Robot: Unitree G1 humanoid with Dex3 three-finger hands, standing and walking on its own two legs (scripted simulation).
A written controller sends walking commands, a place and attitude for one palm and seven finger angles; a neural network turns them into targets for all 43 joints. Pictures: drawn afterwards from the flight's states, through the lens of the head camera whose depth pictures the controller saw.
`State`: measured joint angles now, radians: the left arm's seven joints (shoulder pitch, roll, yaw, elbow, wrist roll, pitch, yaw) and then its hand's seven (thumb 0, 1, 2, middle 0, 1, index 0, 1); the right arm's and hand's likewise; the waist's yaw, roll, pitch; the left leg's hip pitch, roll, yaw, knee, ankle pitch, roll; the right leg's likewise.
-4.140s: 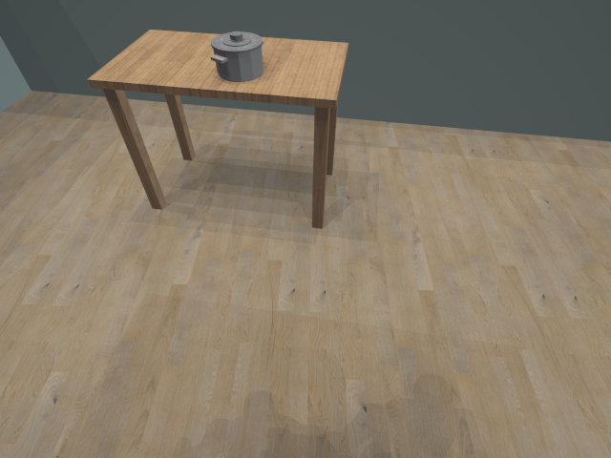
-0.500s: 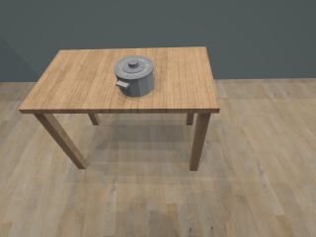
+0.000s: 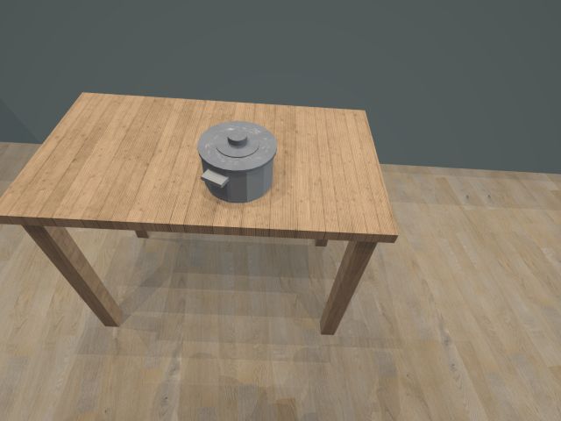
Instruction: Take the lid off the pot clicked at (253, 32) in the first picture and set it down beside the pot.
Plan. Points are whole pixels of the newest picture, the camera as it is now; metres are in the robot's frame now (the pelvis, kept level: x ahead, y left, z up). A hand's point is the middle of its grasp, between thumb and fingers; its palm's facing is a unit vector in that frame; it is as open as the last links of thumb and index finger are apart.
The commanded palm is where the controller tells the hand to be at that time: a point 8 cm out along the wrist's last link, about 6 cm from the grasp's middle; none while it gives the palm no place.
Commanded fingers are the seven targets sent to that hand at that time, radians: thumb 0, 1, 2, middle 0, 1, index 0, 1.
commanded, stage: take the last steps up to it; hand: left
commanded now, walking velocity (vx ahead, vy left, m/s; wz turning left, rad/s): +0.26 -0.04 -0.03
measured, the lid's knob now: (237, 137) +0.66 +0.15 +0.01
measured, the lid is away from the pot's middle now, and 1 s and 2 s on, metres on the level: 0.00 0.00 0.00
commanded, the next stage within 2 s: come to a stop and stand still in 0.30 s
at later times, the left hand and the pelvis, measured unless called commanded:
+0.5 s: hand (214, 375) +0.22 +0.12 -0.15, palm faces +0.04 -0.97 -0.25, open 7.2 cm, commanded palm none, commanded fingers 0.00 0.90 0.90 -0.20 -0.30 -0.20 -0.30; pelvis +0.14 -0.06 +0.01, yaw +0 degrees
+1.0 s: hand out of the picture +0.13 +0.19 -0.17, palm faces +0.08 -0.97 -0.22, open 7.4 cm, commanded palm none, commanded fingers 0.00 0.90 0.90 -0.20 -0.30 -0.20 -0.30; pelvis +0.13 -0.01 +0.00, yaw -1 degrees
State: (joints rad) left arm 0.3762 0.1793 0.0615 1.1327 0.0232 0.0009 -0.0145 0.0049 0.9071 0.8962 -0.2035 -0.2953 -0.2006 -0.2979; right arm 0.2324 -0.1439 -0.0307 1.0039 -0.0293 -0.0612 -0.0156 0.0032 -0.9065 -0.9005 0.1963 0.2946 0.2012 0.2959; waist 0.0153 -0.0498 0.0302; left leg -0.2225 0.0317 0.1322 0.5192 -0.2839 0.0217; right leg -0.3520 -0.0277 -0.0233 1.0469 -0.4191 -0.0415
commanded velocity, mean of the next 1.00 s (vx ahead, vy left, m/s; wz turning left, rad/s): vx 0.00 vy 0.03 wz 0.00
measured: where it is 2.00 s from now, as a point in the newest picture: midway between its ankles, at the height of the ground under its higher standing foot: outside the picture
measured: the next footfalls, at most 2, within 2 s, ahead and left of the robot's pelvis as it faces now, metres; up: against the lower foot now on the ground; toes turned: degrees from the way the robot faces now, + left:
right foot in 0.30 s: +0.23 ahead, -0.14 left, +0.00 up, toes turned -6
left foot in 0.82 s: +0.19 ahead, +0.10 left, +0.00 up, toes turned +0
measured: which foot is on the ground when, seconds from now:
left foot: down 0.00-0.30, up 0.32-0.80, down 0.82-1.00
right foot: up 0.00-0.28, down 0.30-0.82, up 0.84-1.00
